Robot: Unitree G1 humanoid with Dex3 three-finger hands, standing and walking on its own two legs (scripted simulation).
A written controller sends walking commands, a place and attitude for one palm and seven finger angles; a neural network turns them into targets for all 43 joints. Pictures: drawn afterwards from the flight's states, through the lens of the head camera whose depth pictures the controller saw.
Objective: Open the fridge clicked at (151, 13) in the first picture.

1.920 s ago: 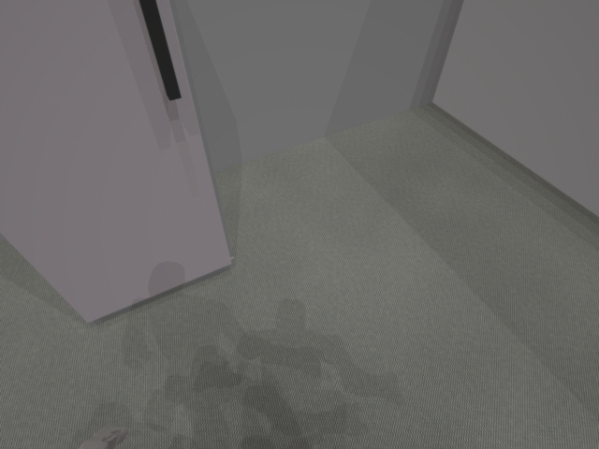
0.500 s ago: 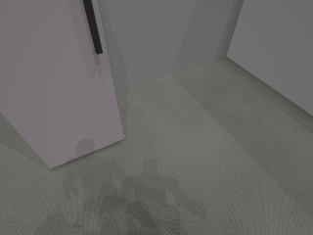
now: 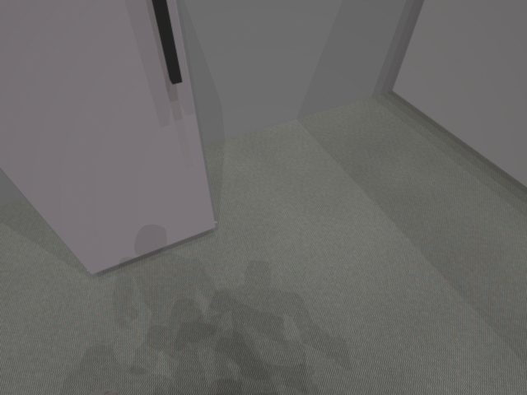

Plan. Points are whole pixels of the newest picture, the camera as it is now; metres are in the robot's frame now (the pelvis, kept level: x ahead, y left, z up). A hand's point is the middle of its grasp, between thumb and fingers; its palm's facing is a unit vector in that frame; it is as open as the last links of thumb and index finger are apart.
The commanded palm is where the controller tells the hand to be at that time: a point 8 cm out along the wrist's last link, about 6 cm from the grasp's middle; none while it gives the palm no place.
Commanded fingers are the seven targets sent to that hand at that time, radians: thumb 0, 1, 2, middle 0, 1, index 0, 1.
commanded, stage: turn to face it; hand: right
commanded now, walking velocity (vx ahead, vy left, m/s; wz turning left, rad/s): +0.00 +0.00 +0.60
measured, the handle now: out of the picture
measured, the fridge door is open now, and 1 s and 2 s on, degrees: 0 0 0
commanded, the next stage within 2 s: take the last steps up to it in 0.78 s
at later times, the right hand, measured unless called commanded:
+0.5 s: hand out of the picture +0.04 -0.18 -0.17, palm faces -0.16 +0.96 -0.23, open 7.4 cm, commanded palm none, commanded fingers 0.00 -0.90 -0.90 0.20 0.30 0.20 0.30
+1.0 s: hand out of the picture +0.12 -0.19 -0.17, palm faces -0.45 +0.87 -0.20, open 7.4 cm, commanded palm none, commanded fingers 0.00 -0.90 -0.90 0.20 0.30 0.20 0.30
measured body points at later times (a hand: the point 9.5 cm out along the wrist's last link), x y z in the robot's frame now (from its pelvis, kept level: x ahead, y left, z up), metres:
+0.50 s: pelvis -0.03 +0.00 +0.00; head +0.01 +0.02 +0.44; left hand +0.02 +0.28 -0.15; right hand +0.05 -0.23 -0.15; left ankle +0.00 +0.11 -0.74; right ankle -0.03 -0.15 -0.69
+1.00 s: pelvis -0.05 -0.05 +0.00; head -0.02 -0.05 +0.45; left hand -0.15 +0.17 -0.15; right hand +0.14 -0.23 -0.15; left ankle -0.13 +0.07 -0.72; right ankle -0.02 -0.14 -0.74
